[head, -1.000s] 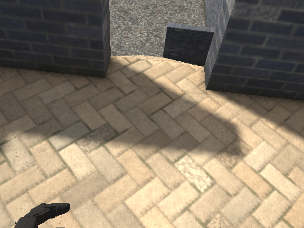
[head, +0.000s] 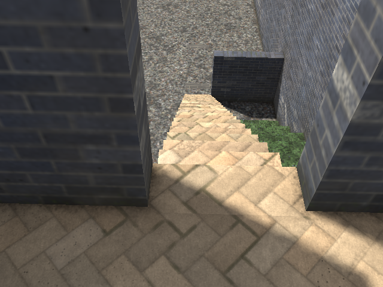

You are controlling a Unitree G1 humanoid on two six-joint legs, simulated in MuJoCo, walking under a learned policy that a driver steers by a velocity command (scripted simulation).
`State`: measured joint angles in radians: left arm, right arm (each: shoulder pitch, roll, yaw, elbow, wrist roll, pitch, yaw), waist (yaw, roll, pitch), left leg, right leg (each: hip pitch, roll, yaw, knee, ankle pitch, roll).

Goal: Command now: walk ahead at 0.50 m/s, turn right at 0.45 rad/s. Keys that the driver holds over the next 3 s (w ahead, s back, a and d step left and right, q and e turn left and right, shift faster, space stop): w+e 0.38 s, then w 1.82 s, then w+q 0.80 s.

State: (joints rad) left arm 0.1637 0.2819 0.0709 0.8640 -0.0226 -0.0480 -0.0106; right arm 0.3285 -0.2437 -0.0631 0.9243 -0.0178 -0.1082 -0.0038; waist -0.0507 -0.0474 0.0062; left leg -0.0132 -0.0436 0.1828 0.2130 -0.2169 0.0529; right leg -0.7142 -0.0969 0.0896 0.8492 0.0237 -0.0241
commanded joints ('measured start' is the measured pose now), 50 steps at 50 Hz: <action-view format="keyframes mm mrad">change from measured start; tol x32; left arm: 1 -98 20 -5 -89 6 -10 -15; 50 221 45 -50 -80 -74 25 16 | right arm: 1 -38 -154 -29 -55 8 -9 -17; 35 -399 -138 86 -247 -29 2 36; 40 386 -212 24 1 -17 -29 -1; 50 -28 -164 -29 -84 75 67 91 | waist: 1 -4 88 77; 13 156 -142 -385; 35 125 -48 27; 39 -77 378 -589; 42 -77 118 -44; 50 77 109 -37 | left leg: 1 -42 279 -51 -112 308 90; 10 110 318 50 406 1060 32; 13 -752 -26 -197 1257 -375 -85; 14 -865 40 -287 1275 -293 -67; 35 -579 68 -137 285 241 -16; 37 -202 29 -102 290 359 73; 39 759 453 -766 245 385 440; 46 -232 261 -400 -45 92 202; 50 -312 213 -199 46 828 121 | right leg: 1 14 -6 -58 -119 77 -4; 10 363 155 -226 -241 -239 -125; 13 1167 -266 783 -515 -281 -453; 22 406 -18 128 -623 156 -271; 29 600 -128 269 -564 -253 -263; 37 590 -2 89 -300 396 -80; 39 -59 256 -33 377 -644 58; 40 -260 211 47 546 -629 10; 50 294 20 -89 -21 -122 49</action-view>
